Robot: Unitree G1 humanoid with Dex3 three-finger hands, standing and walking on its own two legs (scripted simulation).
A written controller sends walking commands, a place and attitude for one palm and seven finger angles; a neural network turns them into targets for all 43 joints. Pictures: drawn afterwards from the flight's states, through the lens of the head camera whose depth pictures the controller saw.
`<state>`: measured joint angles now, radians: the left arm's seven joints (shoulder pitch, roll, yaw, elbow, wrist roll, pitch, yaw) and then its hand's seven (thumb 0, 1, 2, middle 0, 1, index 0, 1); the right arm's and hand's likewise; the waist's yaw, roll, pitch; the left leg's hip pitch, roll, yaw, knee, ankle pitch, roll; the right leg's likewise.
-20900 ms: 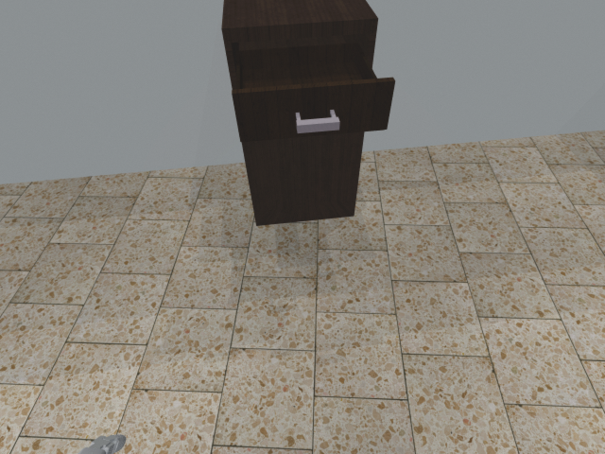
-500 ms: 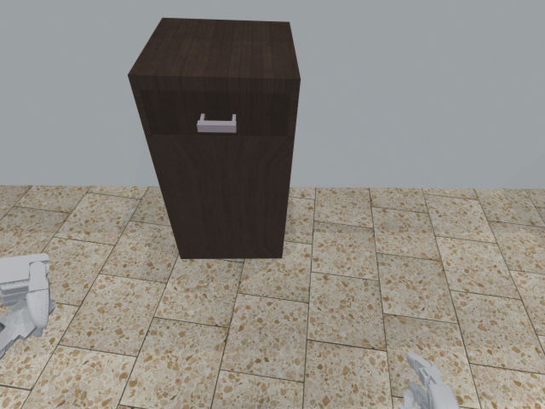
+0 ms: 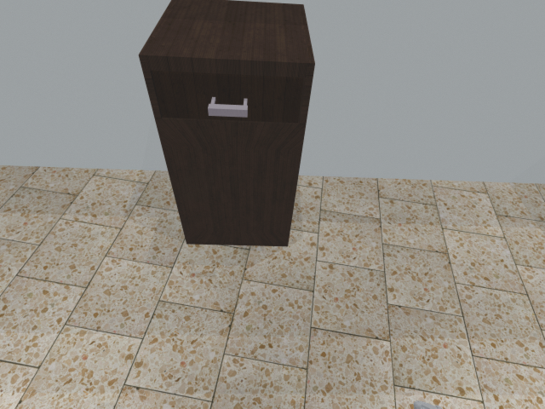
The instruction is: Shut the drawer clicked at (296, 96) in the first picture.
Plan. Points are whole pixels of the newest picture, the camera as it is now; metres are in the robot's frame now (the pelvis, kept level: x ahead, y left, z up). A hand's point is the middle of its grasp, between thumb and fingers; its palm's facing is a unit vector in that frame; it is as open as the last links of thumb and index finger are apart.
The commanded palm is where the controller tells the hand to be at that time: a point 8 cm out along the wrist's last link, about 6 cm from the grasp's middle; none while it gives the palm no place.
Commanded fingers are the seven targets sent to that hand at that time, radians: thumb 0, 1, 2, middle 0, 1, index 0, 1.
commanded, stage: let the arm hang, fingers relaxed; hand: left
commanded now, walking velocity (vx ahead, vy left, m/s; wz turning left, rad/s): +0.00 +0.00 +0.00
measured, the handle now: (228, 105) +0.86 +0.15 -0.03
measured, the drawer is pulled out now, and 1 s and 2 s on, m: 0.00 0.00 0.00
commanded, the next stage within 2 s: look to check the result in 0.84 s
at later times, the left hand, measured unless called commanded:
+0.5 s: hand out of the picture -0.05 +0.18 -0.16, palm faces +0.02 -0.98 -0.20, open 6.9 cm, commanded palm none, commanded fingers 0.00 0.90 0.90 -0.20 -0.30 -0.20 -0.30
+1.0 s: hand out of the picture -0.01 +0.15 -0.17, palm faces +0.02 -0.99 -0.17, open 7.4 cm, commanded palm none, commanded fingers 0.00 0.90 0.90 -0.20 -0.30 -0.20 -0.30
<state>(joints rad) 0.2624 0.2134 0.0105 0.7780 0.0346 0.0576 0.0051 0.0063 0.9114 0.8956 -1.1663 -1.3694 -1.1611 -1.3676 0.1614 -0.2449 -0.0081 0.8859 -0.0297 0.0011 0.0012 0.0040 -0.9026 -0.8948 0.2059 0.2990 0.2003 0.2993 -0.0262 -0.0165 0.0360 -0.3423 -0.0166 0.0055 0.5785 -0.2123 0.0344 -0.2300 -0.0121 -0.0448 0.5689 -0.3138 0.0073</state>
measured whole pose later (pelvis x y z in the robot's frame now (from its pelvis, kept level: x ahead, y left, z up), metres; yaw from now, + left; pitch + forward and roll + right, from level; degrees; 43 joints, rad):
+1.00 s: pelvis +0.01 -0.01 +0.01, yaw -1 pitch -2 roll -1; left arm 0.31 0.12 0.01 1.14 0.01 -0.01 0.03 0.00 0.91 0.90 -0.20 -0.30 -0.20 -0.30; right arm 0.32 -0.11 -0.03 1.14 -0.02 0.01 -0.04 0.00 -0.91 -0.90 0.20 0.30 0.20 0.30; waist -0.02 0.01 0.05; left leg -0.26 0.00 0.01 0.45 -0.17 0.02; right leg -0.15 0.01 -0.04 0.44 -0.27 -0.01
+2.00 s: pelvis +0.03 -0.03 +0.01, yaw -1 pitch -2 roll +0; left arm 0.28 0.14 0.01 1.14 0.01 -0.01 0.03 0.00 0.91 0.90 -0.20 -0.30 -0.20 -0.30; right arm 0.25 -0.15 -0.02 1.15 -0.02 0.00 -0.04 0.00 -0.90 -0.90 0.20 0.30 0.20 0.30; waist -0.01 0.01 0.06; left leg -0.20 0.01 0.01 0.42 -0.18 0.00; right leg -0.09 0.02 -0.03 0.40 -0.27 -0.03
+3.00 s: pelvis +0.03 -0.04 +0.01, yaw -1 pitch -2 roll +0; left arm 0.28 0.14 0.01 1.15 0.01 -0.02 0.03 0.00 0.91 0.90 -0.20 -0.30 -0.20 -0.30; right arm 0.26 -0.15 -0.02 1.16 -0.02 0.00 -0.04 0.00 -0.90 -0.90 0.20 0.30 0.20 0.30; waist -0.01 0.02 0.06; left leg -0.19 0.03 0.00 0.41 -0.18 -0.03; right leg -0.08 0.04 -0.05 0.39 -0.27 -0.05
